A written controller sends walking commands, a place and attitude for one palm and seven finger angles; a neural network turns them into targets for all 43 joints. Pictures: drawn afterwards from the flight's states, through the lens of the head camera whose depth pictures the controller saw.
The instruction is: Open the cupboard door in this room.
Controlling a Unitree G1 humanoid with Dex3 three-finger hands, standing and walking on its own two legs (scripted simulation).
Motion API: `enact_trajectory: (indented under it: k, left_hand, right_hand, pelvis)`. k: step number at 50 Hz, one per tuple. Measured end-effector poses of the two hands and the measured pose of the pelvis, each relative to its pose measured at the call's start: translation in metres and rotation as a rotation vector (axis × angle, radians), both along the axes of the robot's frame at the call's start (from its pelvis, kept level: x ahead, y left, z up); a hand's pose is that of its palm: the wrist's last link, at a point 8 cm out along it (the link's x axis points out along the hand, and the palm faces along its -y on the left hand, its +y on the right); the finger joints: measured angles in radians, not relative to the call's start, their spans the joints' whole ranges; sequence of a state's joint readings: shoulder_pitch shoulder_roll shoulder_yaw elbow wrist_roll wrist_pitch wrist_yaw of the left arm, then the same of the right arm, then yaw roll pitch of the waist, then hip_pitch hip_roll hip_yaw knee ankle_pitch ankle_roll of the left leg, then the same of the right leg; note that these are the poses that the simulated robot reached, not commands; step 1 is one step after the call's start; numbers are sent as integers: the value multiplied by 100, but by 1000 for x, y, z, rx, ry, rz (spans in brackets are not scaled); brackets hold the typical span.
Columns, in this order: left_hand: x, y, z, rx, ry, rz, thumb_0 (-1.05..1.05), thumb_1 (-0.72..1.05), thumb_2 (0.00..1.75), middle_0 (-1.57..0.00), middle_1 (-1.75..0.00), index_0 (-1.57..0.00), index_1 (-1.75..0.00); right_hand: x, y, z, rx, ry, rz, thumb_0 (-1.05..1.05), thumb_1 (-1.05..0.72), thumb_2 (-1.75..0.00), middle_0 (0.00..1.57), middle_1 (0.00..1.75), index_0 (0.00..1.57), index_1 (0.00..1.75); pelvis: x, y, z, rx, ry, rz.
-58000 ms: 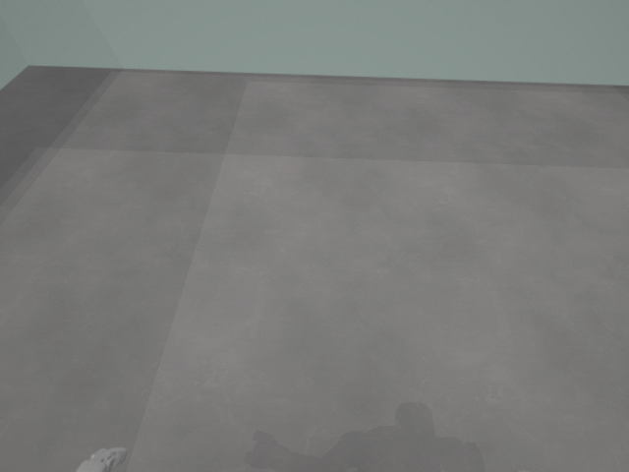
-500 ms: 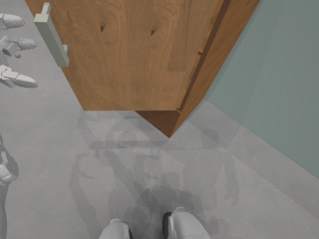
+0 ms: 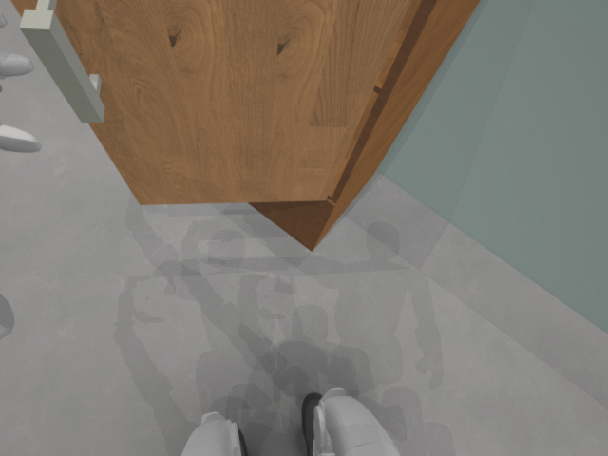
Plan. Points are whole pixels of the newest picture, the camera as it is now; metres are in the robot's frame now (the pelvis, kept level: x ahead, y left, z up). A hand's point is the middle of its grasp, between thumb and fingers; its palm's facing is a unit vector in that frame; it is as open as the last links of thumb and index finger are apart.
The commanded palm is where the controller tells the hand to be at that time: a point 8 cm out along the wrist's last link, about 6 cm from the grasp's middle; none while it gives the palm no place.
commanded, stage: move the hooked fingers beside the handle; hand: left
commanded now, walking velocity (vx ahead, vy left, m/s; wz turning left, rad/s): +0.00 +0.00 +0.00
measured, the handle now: (72, 59) +0.56 +0.21 +0.09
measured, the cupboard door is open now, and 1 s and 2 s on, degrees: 42 42 42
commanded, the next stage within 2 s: slide the fingers in behind the handle in 0.44 s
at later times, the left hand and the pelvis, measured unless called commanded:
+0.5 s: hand out of the picture +0.50 +0.27 +0.10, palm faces -0.04 -1.00 -0.01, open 14.0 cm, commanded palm +0.49 +0.32 +0.10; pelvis +0.00 +0.00 +0.00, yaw +1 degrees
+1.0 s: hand (29, 94) +0.51 +0.24 +0.10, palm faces -0.06 -1.00 -0.01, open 14.0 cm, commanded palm +0.49 +0.28 +0.10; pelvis -0.01 +0.00 +0.00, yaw +1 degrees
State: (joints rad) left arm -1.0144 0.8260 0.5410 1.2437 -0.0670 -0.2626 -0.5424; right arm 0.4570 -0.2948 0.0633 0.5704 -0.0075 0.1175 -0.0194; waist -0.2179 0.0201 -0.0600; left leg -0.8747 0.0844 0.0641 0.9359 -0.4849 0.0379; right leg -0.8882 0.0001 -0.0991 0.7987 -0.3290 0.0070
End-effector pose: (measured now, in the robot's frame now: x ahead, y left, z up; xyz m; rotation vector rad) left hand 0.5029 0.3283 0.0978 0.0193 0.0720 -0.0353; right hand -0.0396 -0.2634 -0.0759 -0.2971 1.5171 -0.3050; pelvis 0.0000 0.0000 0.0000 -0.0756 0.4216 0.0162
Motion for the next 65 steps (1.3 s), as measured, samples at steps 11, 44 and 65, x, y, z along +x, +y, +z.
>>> enact_trajectory:
  k: [11, 44, 65]
  left_hand:
    - [-8, 6, 3, -11, -4, -3, -1, -49, 30, -30, -120, -30, -120]
    - [-13, -22, 2, -5, -17, -22, -1, -49, 30, -30, -120, -30, -120]
    - [-8, -51, 1, -3, -20, -22, -1, -49, 30, -30, -120, -30, -120]
  right_hand:
    - [33, 0, -2, 4, -66, 37, 0, -90, -89, 20, 30, 20, 30]
    - [0, -3, -7, 5, -50, 27, 0, -90, -89, 20, 30, 20, 30]
    - [11, 0, -11, 36, -85, 23, 0, -90, -89, 20, 30, 20, 30]
  pelvis:
    - [7, 2, 3, -4, -17, 10]
    - [-14, -2, -3, 0, -28, 15]
    - [-8, -3, 0, 10, -37, 9]
